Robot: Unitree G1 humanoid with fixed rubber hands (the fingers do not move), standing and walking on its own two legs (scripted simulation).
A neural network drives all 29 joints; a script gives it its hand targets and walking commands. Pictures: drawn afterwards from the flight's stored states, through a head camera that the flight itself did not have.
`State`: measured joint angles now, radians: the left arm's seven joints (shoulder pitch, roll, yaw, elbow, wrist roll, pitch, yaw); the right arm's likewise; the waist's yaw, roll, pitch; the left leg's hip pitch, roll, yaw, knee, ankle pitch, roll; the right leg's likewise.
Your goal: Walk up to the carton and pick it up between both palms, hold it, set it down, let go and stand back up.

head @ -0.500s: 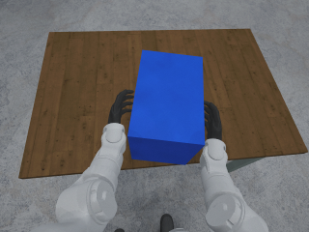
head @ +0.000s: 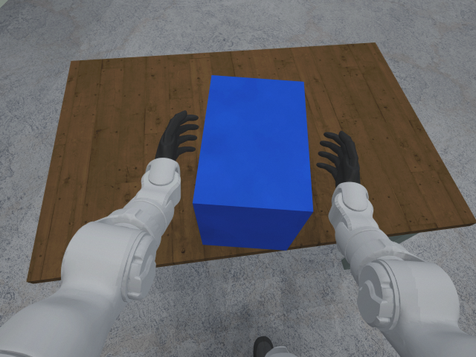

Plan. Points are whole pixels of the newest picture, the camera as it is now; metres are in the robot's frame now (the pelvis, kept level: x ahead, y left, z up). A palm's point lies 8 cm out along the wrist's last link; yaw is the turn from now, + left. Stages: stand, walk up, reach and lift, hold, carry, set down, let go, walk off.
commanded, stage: set down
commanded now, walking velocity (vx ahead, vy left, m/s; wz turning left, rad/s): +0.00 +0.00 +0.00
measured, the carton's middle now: (250, 167) +0.47 -0.07 -0.04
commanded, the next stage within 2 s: none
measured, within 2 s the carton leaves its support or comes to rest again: neither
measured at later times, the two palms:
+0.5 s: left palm (164, 137) +0.47 +0.08 +0.07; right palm (371, 158) +0.41 -0.25 +0.06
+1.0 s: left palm (158, 140) +0.45 +0.08 +0.09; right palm (390, 161) +0.39 -0.25 +0.09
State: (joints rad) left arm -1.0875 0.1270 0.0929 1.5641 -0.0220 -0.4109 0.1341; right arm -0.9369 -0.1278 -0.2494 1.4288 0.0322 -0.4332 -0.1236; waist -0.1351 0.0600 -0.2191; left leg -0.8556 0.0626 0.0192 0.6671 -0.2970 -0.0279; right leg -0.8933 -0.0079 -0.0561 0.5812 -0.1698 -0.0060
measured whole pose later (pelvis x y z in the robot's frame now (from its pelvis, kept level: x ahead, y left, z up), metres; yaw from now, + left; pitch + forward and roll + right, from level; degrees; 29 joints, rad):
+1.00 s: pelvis -0.01 -0.01 +0.02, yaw +0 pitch +18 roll +0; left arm -1.01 0.16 -0.02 1.41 -0.16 -0.22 0.08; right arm -0.89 -0.20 -0.04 1.26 0.29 -0.19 -0.13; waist -0.13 0.03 -0.22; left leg -0.62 0.05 0.01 0.52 -0.23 -0.04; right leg -0.67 0.00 -0.04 0.47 -0.12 -0.02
